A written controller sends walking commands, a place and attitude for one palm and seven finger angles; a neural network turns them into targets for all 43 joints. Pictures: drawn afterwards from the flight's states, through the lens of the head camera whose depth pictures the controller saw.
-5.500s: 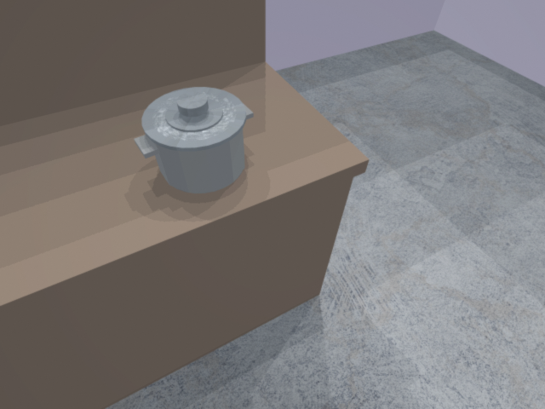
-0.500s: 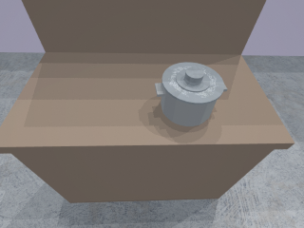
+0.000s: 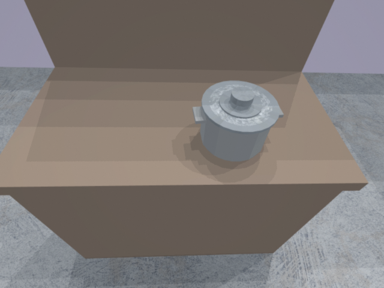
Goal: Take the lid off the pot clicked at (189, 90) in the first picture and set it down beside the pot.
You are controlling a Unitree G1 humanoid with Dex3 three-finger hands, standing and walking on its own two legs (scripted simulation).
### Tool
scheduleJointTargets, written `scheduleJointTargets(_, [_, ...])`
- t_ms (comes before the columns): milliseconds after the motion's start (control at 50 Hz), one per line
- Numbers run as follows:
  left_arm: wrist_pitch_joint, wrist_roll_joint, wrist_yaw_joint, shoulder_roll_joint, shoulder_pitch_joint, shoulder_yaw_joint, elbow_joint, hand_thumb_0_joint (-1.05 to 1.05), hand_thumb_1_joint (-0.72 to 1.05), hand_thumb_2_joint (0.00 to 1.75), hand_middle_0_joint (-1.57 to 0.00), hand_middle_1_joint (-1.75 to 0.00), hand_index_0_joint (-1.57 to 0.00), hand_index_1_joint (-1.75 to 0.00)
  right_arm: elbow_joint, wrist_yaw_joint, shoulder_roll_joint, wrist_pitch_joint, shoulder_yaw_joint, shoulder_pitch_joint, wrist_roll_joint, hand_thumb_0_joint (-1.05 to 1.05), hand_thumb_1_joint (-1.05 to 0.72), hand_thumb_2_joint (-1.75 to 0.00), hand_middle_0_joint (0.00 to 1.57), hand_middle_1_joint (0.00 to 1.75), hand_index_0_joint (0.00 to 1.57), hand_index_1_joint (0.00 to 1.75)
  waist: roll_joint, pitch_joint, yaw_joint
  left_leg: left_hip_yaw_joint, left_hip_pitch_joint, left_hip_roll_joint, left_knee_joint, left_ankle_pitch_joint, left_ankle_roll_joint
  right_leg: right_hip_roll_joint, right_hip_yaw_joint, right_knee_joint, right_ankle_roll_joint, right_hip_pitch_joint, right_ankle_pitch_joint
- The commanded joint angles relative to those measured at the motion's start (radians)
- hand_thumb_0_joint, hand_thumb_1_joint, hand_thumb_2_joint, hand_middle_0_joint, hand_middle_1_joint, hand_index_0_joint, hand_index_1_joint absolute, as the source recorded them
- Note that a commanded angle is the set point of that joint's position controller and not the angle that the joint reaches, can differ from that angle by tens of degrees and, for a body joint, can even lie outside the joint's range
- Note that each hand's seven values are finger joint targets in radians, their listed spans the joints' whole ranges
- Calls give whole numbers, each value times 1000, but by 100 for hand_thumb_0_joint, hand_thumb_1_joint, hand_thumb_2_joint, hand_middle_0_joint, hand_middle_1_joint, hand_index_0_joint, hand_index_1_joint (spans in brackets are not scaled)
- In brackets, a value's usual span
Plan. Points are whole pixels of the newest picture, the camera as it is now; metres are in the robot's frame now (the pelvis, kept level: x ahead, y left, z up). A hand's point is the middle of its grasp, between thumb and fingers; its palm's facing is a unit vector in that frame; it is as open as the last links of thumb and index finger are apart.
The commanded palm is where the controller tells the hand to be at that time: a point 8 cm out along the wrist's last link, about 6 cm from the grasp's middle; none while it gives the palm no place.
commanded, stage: look again from close up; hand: left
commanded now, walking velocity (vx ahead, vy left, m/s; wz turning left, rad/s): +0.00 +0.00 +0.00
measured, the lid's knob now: (242, 96) +0.52 -0.08 +0.13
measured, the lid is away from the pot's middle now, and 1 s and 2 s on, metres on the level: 0.00 0.00 0.00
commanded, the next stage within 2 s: shuffle to correct the standing spot in 0.18 s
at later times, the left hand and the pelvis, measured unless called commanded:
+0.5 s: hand out of the picture -0.03 +0.17 -0.18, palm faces +0.07 -0.99 -0.15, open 7.3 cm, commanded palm none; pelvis -0.01 +0.01 +0.00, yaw +2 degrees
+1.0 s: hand out of the picture -0.03 +0.11 -0.20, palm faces +0.15 -0.98 -0.15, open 7.3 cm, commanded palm none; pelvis +0.02 -0.05 -0.02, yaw +6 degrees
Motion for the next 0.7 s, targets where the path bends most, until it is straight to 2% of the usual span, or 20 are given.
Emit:
scheduleJointTargets(0, [-7, 2, 3, 93, 97, 15, -26, 0, 90, 90, -20, -30, -20, -30, -29, -5, -95, -16, -11, 65, 6, 0, -90, -90, 20, 30, 20, 30, 17, 19, 5, -69, 10, 105, -16, 285, 27, -170, 111, -59, 25, -38, 359])
scheduleJointTargets(60, [-8, 4, 2, 91, 96, 13, -25, 0, 90, 90, -20, -30, -20, -30, -27, -3, -92, -16, -10, 70, 5, 0, -90, -90, 20, 30, 20, 30, 32, 30, 3, -72, 10, 104, -25, 274, 28, -168, 112, -63, 20, -51, 323])
scheduleJointTargets(80, [-6, 2, 1, 94, 94, 14, -27, 0, 90, 90, -20, -30, -20, -30, -29, -3, -87, -17, -10, 70, 6, 0, -90, -90, 20, 30, 20, 30, 15, 35, 5, -74, 0, 107, -26, 268, 32, -164, 106, -65, 20, -48, 315])
scheduleJointTargets(140, [-7, 3, 1, 91, 97, 13, -25, 0, 90, 90, -20, -30, -20, -30, -27, -3, -92, -17, -10, 74, 6, 0, -90, -90, 20, 30, 20, 30, 28, 23, 4, -76, 6, 104, -25, 270, 31, -168, 109, -63, 18, -47, 304])
scheduleJointTargets(180, [-7, 2, 0, 93, 101, 13, -22, 0, 90, 90, -20, -30, -20, -30, -28, -3, -89, -17, -10, 68, 6, 0, -90, -90, 20, 30, 20, 30, 15, 27, 7, -78, 4, 104, -27, 257, 34, -166, 108, -69, 19, -50, 292])
scheduleJointTargets(260, [-7, 4, 0, 87, 104, 11, -19, 0, 90, 90, -20, -30, -20, -30, -26, -2, -90, -18, -11, 74, 6, 0, -90, -90, 20, 30, 20, 30, 43, 25, 4, -83, 10, 103, -28, 257, 33, -167, 107, -67, 15, -60, 261])
scheduleJointTargets(300, [-4, 3, -2, 79, 105, 10, -16, 0, 90, 90, -20, -30, -20, -30, -22, -2, -87, -18, -11, 72, 6, 0, -90, -90, 20, 30, 20, 30, 18, 38, 1, -95, -8, 105, -30, 222, 39, -154, 91, -66, 21, -62, 209])
scheduleJointTargets(360, [2, 4, -4, 68, 109, 8, -12, 0, 90, 90, -20, -30, -20, -30, -17, 0, -95, -17, -16, 80, 3, 0, -90, -90, 20, 30, 20, 30, 39, 33, -6, -128, -13, 118, -44, 182, 52, -139, 62, -48, 23, -72, 126])
scheduleJointTargets(440, [13, 9, -7, 62, 112, 10, -16, 0, 90, 90, -20, -30, -20, -30, -20, -2, -110, -10, -29, 80, -1, 0, -90, -90, 20, 30, 20, 30, 76, 65, -5, -207, -67, 151, -89, 78, 80, -117, 19, -8, 27, -93, 44])
scheduleJointTargets(460, [14, 10, -8, 64, 119, 10, -15, 0, 90, 90, -20, -30, -20, -30, -21, -2, -114, -9, -31, 78, -1, 0, -90, -90, 20, 30, 20, 30, 98, 64, -3, -217, -69, 157, -96, 72, 85, -119, 9, 1, 29, -96, 41])
scheduleJointTargets(540, [20, 15, -8, 64, 131, 16, -27, 0, 90, 90, -20, -30, -20, -30, -28, -7, -123, -4, -44, 96, -3, 0, -90, -90, 20, 30, 20, 30, 94, 53, -3, -261, -85, 172, -81, 110, 106, -112, -12, 30, 29, -99, 39])
scheduleJointTargets(600, [20, 15, -7, 66, 143, 21, -33, 0, 90, 90, -20, -30, -20, -30, -32, -10, -120, -1, -50, 101, -3, 0, -90, -90, 20, 30, 20, 30, 89, 26, -2, -242, -89, 164, -44, 158, 104, -117, -10, 28, 29, -82, 68])
scheduleJointTargets(680, [22, 14, -4, 76, 154, 33, -40, 0, 90, 90, -20, -30, -20, -30, -33, -18, -98, 2, -52, 107, -2, 0, -90, -90, 20, 30, 20, 30, 10, 3, -4, -145, -108, 123, 63, 250, 78, -139, 28, 11, 30, -29, 221])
